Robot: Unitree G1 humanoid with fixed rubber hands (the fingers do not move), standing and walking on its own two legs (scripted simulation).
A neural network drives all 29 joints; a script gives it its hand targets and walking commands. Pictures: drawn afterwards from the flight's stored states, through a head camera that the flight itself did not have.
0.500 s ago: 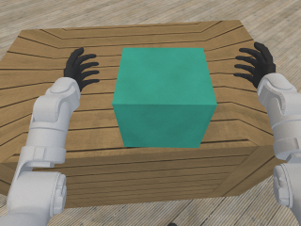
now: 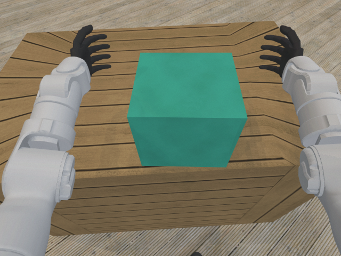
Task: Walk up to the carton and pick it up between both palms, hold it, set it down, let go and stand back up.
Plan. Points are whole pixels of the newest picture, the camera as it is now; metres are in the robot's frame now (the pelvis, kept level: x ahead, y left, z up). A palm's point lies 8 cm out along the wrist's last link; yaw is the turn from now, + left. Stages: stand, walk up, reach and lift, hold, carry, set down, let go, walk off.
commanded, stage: reach and lift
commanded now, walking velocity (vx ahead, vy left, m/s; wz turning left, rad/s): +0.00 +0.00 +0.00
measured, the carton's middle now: (184, 111) +0.45 -0.05 +0.06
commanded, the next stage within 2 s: none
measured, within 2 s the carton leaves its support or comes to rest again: neither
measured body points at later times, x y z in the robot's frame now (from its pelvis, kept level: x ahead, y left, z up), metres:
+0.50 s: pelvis +0.00 +0.01 -0.01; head +0.09 -0.02 +0.44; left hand +0.49 +0.15 +0.09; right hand +0.45 -0.25 +0.07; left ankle -0.04 +0.13 -0.74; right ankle +0.07 -0.09 -0.74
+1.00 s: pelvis +0.00 +0.00 -0.01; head +0.08 -0.02 +0.44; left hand +0.48 +0.12 +0.08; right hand +0.45 -0.23 +0.07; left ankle -0.04 +0.13 -0.74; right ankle +0.07 -0.09 -0.74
